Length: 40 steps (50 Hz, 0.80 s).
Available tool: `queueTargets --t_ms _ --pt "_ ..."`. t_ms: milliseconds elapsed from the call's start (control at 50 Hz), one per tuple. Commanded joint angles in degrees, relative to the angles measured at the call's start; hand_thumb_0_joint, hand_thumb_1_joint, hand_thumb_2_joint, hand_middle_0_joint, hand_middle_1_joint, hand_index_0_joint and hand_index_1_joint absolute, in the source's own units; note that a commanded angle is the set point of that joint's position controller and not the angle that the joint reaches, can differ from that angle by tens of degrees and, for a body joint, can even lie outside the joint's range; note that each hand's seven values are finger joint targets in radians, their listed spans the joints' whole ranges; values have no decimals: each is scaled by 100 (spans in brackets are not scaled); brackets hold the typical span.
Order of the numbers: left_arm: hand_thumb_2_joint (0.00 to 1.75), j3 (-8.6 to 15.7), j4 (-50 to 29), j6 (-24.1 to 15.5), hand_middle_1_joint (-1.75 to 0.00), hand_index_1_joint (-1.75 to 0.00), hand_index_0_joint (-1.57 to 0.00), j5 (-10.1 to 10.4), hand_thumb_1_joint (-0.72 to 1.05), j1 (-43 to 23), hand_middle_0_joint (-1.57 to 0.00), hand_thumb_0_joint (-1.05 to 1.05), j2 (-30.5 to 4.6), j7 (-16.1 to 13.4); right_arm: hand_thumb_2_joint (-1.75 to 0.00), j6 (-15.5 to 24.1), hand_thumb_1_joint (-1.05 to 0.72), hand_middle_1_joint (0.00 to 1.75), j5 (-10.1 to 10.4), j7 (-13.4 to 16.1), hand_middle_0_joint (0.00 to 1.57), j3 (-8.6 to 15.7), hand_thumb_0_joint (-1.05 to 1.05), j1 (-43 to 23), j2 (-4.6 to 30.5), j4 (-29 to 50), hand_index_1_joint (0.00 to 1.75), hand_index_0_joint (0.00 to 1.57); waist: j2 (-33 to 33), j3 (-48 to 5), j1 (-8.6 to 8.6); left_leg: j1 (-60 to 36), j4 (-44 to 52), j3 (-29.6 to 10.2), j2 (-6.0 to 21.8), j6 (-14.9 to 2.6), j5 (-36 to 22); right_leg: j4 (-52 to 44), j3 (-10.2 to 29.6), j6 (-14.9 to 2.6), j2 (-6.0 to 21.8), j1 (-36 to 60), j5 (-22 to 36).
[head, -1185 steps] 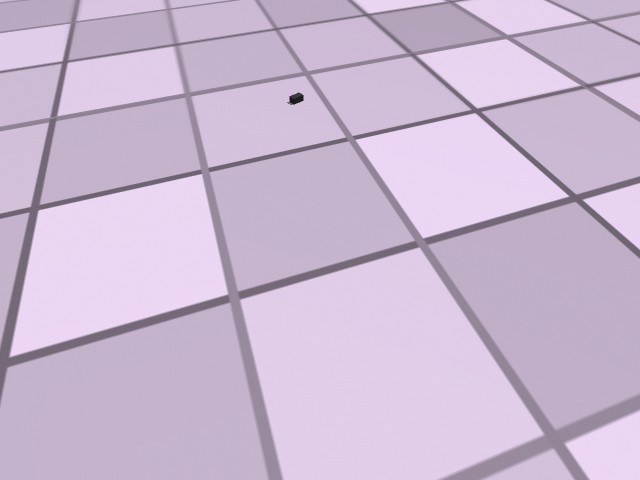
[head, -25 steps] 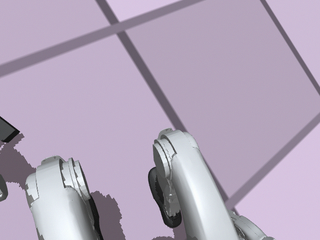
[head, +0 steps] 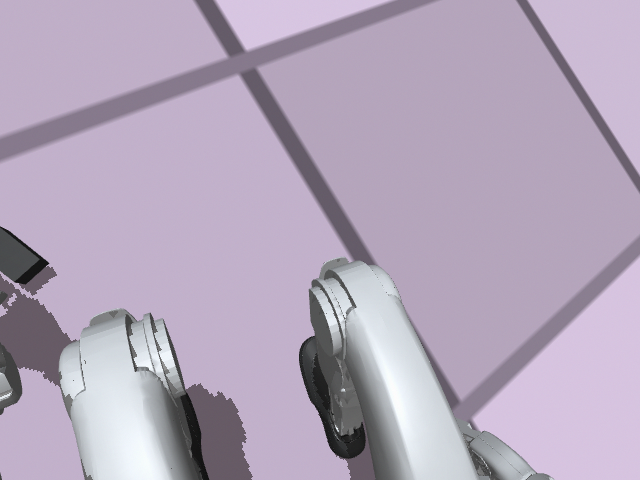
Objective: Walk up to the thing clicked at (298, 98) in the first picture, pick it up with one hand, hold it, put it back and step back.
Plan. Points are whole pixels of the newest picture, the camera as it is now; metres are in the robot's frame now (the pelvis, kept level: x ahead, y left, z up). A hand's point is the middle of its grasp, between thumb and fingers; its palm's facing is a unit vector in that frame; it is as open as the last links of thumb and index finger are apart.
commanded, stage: rise first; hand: left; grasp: from above
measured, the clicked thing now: (11, 255) +0.43 +0.35 -0.30
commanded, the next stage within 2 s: approach in 0.26 s
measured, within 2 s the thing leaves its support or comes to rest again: neither
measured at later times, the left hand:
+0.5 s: hand out of the picture +0.40 +0.36 -0.19, palm faces -0.25 -0.33 -0.91, open 13.9 cm
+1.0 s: hand out of the picture +0.42 +0.32 -0.18, palm faces -0.29 -0.34 -0.89, open 14.2 cm
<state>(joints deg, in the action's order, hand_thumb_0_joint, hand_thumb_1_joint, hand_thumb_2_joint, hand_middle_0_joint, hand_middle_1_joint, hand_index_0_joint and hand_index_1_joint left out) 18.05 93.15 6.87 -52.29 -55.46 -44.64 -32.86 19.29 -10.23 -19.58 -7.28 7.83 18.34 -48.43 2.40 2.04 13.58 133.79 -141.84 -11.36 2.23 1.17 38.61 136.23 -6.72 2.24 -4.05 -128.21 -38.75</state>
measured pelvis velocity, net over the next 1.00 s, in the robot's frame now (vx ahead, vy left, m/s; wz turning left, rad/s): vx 0.00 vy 0.00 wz -0.01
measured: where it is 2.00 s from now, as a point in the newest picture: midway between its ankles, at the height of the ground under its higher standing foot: (266, 443)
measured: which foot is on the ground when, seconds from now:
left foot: down 0.00-1.00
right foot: down 0.00-1.00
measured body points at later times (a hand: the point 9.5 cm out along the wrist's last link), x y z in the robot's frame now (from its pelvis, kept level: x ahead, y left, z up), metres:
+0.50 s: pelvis +0.00 +0.00 +0.00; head +0.24 +0.08 +0.37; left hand +0.41 +0.37 -0.14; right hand +0.05 -0.25 -0.10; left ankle +0.08 +0.13 -0.28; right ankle +0.10 -0.12 -0.28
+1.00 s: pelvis +0.00 +0.00 +0.00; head +0.24 +0.06 +0.37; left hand +0.44 +0.34 -0.13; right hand +0.00 -0.25 -0.09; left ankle +0.08 +0.13 -0.28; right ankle +0.10 -0.12 -0.28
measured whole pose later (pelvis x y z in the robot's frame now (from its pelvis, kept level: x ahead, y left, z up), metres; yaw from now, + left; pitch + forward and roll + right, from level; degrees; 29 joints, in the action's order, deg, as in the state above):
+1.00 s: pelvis +0.00 +0.00 +0.00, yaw -1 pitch +30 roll -9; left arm 18.5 99.5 9.7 -51.9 -59.9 -45.5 -34.1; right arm 19.7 -11.2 -20.4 -9.5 10.5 19.5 -48.7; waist 0.8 3.2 18.3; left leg 133.7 -141.0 -11.6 2.9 1.2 38.2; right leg 135.2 -6.9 2.2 -4.7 -129.0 -37.4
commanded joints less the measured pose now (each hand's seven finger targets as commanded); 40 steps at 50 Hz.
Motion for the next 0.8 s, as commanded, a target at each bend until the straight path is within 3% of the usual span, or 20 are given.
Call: queueTargets --t_ms 0,80,120,180,280,320,380,420,500,520,580,600,620,660,680,720,780 --pt "92 -70 -568 -50 -105 -104 -15 -22 -51 -1364 -15 0 -1397 -183 -91 92 -92 30 66 34 20 450 0 1140 1519 -31 30 20 -2061 -3572 37 -2788 1517 562 38 -190 -766 -1322 -548 -419 -143 1536 946" --pt "93 -77 -659 -118 -106 -105 -15 -94 -51 -1519 -14 0 -1414 -220 -91 110 -92 30 20 18 20 438 0 1261 1505 -58 30 20 -1975 -3586 120 -2732 1407 631 25 -227 -834 -1381 -506 -396 -142 1681 1034" --pt "91 20 -682 -163 -105 -104 -16 -91 -50 -1556 -15 0 -1562 -294 -91 112 -92 30 28 24 20 429 0 1233 1503 -64 30 20 -1912 -3667 59 -2592 1354 666 22 -255 -769 -1439 -452 -377 -155 1764 990" --pt "92 32 -494 -162 -104 -103 -16 -122 -50 -1543 -15 0 -1587 -317 -91 124 -92 30 5 24 20 409 0 1220 1517 -59 30 20 -1821 -3596 106 -2524 1346 647 14 -264 -702 -1443 -474 -371 -145 1728 881" --pt "90 -64 -401 -196 -104 -103 -17 -123 -48 -1474 -15 0 -1479 -282 -91 160 -92 30 2 21 20 436 0 1166 1514 -87 30 20 -1997 -3546 59 -2711 1441 609 17 -221 -683 -1372 -517 -407 -148 1569 845" --pt "91 3 -486 -172 -105 -104 -16 -136 -49 -1539 -14 0 -1490 -323 -91 149 -92 30 -17 11 20 430 0 1282 1518 -96 30 20 -1936 -3661 109 -2790 1382 628 22 -224 -910 -1379 -520 -386 -138 1730 1072" --pt "99 26 -386 -178 -106 -107 -10 -112 -59 -1463 -11 0 -1549 -377 -90 157 -92 30 -5 5 20 412 0 1154 1508 -73 30 20 -1950 -3619 47 -2594 1383 648 14 -249 -773 -1416 -472 -380 -146 1717 970" --pt "100 3 -320 -158 -106 -107 -9 -161 -61 -1597 -10 0 -1490 -428 -90 154 -92 30 -16 2 20 395 0 1198 1525 -83 30 20 -1886 -3587 135 -2637 1356 615 35 -236 -793 -1397 -518 -380 -155 1647 987" --pt "99 -313 -219 -127 -107 -108 -10 -133 -60 -2312 -10 0 -1207 -562 -90 193 -92 30 -85 -18 20 349 0 1355 1525 -164 30 20 -2055 -3512 457 -2740 1314 571 66 -224 -755 -1452 -516 -372 -158 1564 1050" --pt "100 -294 -211 -106 -107 -107 -9 -124 -61 -2490 -10 0 -1253 -595 -90 211 -92 30 -114 -19 20 360 0 1483 1573 -265 30 20 -1984 -3535 579 -2710 1267 555 60 -233 -748 -1480 -532 -356 -154 1577 1059" --pt "100 -328 -137 -14 -106 -107 -9 -129 -60 -2771 -10 0 -1304 -640 -90 235 -92 30 -146 -8 20 326 0 1576 1597 -367 30 20 -2198 -3543 646 -2864 1328 539 62 -193 -739 -1478 -565 -361 -132 1538 1022" --pt "100 -489 35 44 -107 -107 -9 -106 -60 -2717 -10 0 -1164 -611 -90 232 -92 30 -126 -19 20 289 0 1376 1574 -223 30 20 -2320 -3522 571 -2838 1409 561 56 -181 -626 -1497 -536 -384 -141 1526 911" --pt "100 -359 -91 93 -107 -107 -9 -102 -60 -2786 -10 0 -1305 -619 -90 222 -92 30 -113 -22 20 294 0 1485 1614 -262 30 20 -2276 -3735 600 -2967 1377 537 60 -171 -834 -1472 -567 -375 -139 1662 1119" --pt "101 -363 -44 215 -106 -107 -9 -124 -61 -2627 -10 0 -1385 -567 -90 205 -92 30 -115 -30 20 269 0 1417 1616 -229 30 20 -2422 -3744 539 -2994 1394 559 51 -168 -959 -1432 -567 -383 -141 1661 1231" --pt "102 -286 117 288 -106 -107 -8 -132 -61 -2285 -10 0 -1408 -563 -90 162 -92 30 -78 -34 20 273 0 1359 1640 -140 30 20 -2429 -3794 379 -2929 1447 597 34 -171 -1000 -1457 -528 -391 -158 1789 1267" --pt "101 -127 -101 401 -105 -106 -9 -155 -61 -2147 -10 0 -1566 -535 -90 103 -92 30 -73 -48 20 283 0 1453 1638 -189 30 20 -2389 -3928 336 -2948 1450 605 37 -173 -1226 -1402 -543 -383 -160 1897 1480" --pt "101 -210 -54 522 -105 -106 -9 -74 -61 -1772 -10 0 -1360 -396 -90 59 -92 30 -19 -77 20 272 0 1351 1586 -19 30 20 -2202 -3772 299 -2721 1451 644 20 -227 -1264 -1443 -493 -368 -181 1984 1520"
